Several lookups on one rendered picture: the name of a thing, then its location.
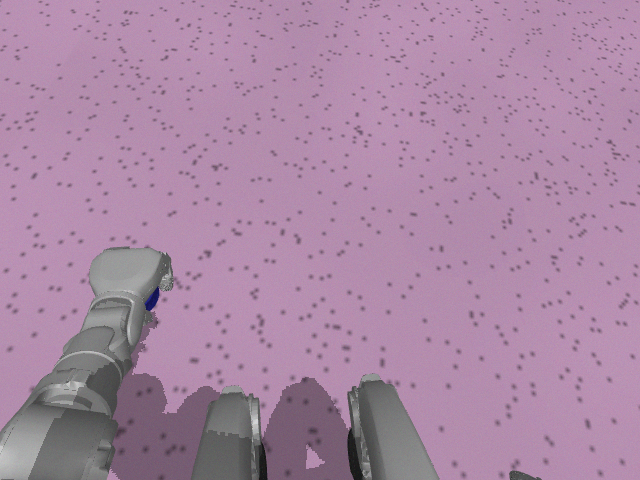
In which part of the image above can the right robot foot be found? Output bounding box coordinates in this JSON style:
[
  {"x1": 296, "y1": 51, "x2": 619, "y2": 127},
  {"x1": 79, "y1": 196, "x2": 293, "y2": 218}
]
[{"x1": 347, "y1": 428, "x2": 363, "y2": 480}]

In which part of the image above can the left robot hand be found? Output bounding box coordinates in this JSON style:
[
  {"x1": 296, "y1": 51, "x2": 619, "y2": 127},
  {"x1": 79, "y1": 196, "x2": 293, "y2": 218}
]
[{"x1": 89, "y1": 246, "x2": 173, "y2": 326}]

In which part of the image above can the left robot arm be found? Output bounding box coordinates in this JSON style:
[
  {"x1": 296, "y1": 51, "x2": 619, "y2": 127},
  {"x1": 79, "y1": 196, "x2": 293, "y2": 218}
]
[{"x1": 0, "y1": 291, "x2": 146, "y2": 480}]

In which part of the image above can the tin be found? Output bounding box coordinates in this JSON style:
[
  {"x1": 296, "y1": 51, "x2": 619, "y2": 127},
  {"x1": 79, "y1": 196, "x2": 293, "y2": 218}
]
[{"x1": 145, "y1": 287, "x2": 159, "y2": 311}]

